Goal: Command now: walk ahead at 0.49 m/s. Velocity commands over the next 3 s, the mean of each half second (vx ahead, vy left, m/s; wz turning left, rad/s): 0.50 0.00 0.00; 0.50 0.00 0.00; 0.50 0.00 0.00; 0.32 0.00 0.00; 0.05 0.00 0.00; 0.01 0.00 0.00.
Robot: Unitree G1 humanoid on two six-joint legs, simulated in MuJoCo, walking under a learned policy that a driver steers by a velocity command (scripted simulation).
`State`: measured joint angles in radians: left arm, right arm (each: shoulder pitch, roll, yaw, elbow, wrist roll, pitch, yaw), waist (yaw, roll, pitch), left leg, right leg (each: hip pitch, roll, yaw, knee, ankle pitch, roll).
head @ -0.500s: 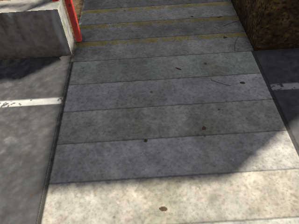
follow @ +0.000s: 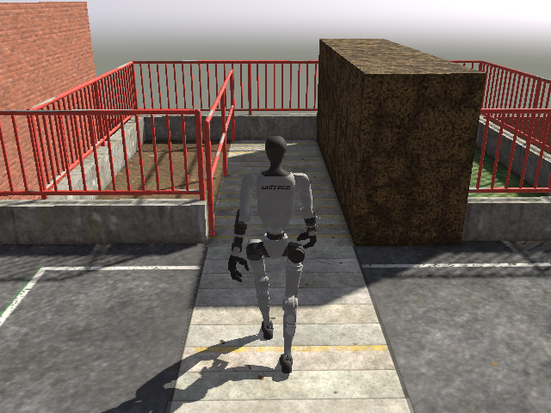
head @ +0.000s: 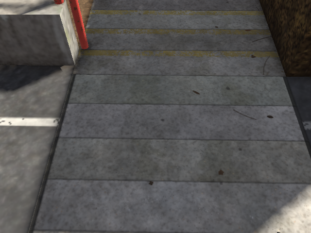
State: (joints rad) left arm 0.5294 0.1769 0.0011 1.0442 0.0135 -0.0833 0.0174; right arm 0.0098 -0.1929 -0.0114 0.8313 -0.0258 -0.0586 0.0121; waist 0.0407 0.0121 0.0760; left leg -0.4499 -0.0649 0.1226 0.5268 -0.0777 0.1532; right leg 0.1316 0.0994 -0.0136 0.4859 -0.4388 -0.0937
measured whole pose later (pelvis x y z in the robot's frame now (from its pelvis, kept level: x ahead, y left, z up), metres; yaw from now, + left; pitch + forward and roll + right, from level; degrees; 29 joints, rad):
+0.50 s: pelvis +0.27 -0.02 +0.02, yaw +1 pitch +1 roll +1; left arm -0.01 0.19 0.01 0.84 0.02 -0.04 -0.03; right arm 0.50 -0.18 -0.01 1.08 -0.02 -0.09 -0.01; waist -0.09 -0.02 0.06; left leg 0.13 -0.09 0.04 0.19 -0.34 0.08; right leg -0.55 -0.04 -0.07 0.59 -0.07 -0.07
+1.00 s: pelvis +0.53 -0.04 +0.03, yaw +1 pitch +0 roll -1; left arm 0.49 0.17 0.02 1.08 0.02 -0.10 0.00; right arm 0.03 -0.19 -0.02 0.89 -0.02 -0.04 0.03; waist 0.07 0.03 0.05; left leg -0.60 0.07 0.06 0.65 -0.03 0.05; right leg 0.08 0.09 -0.08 0.18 -0.27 -0.08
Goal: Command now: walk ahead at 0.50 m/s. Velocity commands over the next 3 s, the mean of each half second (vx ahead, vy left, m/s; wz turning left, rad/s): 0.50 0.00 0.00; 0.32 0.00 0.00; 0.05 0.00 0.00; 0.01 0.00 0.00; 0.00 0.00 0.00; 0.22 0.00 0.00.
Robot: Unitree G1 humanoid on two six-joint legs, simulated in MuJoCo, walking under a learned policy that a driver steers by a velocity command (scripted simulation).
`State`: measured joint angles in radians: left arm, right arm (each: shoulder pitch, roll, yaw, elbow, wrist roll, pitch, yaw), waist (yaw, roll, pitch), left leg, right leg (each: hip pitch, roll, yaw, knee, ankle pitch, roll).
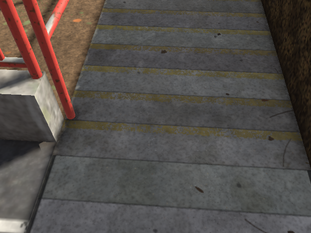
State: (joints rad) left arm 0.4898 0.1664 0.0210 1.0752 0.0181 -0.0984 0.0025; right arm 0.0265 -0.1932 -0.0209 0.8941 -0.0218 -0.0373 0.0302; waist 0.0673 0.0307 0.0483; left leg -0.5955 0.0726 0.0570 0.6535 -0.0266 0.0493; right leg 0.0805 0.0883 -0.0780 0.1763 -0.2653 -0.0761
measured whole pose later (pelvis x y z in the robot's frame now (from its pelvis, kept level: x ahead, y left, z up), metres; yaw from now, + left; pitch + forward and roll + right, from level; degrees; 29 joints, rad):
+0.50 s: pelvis +0.26 +0.04 +0.00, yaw +0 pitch +0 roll +1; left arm 0.09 0.20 0.04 0.93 0.02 -0.03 -0.03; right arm 0.47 -0.16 -0.03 1.08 -0.01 -0.10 0.00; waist -0.05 -0.04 0.04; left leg 0.03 -0.09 0.09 0.18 -0.22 0.09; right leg -0.63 -0.10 -0.03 0.76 -0.04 -0.03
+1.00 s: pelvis +0.47 -0.01 +0.00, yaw +0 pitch -1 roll +0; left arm 0.32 0.16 0.01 1.06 0.02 -0.08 0.01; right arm 0.20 -0.18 -0.04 1.01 -0.02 -0.01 -0.02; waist 0.01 0.03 0.08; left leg -0.47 0.04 -0.01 0.79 -0.25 0.02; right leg -0.17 0.06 -0.11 0.34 -0.16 -0.10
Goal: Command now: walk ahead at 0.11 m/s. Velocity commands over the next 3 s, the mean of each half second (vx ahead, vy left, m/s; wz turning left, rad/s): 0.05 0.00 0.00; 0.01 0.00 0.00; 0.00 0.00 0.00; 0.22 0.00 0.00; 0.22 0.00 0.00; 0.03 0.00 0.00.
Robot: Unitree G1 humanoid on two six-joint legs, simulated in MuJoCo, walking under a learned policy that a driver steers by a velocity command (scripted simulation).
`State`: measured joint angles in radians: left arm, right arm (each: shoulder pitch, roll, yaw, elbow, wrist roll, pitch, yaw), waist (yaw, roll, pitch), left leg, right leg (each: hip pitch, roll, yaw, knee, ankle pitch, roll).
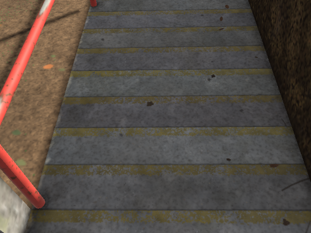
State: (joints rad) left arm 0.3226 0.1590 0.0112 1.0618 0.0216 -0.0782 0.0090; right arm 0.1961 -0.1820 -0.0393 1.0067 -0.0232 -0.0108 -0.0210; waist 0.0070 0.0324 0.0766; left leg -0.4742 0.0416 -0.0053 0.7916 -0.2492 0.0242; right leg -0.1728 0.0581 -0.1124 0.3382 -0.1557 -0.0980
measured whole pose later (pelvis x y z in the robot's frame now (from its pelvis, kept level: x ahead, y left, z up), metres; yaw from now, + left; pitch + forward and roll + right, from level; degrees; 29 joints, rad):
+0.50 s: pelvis +0.04 +0.03 +0.00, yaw +0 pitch -2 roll +0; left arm 0.31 0.14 0.00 1.14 0.01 -0.01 0.04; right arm 0.28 -0.13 0.00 1.14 -0.01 -0.02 -0.04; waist 0.00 0.00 0.03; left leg -0.17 -0.02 0.05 0.38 -0.18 0.04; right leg -0.10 0.02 -0.08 0.37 -0.24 -0.04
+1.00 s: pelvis +0.05 +0.03 +0.00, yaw -1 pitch -2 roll +0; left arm 0.35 0.11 -0.02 1.17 0.01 -0.02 0.05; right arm 0.31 -0.11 0.01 1.17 -0.01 -0.01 -0.04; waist 0.00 0.00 0.02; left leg -0.17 -0.02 0.05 0.38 -0.18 0.04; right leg -0.11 0.02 -0.08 0.38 -0.25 -0.04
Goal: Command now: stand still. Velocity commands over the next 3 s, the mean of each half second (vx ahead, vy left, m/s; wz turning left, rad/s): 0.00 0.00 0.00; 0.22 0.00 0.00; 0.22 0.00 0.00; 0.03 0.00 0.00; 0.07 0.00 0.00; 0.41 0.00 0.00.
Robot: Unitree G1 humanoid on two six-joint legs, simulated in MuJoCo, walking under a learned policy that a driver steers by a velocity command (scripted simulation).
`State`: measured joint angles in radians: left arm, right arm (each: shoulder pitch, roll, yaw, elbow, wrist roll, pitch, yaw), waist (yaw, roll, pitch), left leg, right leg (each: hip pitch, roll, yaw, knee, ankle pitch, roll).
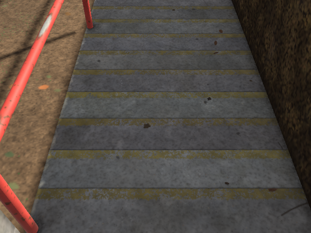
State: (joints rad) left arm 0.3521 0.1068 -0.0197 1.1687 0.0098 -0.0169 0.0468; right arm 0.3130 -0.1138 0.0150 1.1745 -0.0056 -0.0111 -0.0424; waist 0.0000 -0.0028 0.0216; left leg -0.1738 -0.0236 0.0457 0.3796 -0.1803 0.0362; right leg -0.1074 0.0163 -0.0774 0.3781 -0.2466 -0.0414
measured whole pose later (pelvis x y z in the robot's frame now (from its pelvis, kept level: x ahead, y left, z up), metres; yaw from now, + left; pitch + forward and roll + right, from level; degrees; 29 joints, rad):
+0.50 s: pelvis +0.00 -0.01 +0.00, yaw +0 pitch -1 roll +0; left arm 0.38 0.09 -0.02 1.16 0.01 -0.03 0.05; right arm 0.33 -0.10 0.02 1.18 0.00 -0.01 -0.04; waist 0.00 0.00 0.02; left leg -0.18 -0.01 0.04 0.39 -0.19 0.02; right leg -0.11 0.03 -0.08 0.38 -0.25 -0.05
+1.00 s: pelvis +0.11 +0.04 -0.02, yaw +0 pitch +0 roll +0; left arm 0.51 0.18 0.04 1.16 0.02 -0.06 0.01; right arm 0.23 -0.17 -0.05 1.01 -0.02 -0.08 0.01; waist 0.02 -0.05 0.01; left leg -0.33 0.01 0.11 0.57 -0.24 0.06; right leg -0.10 -0.03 -0.04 0.63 -0.46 -0.05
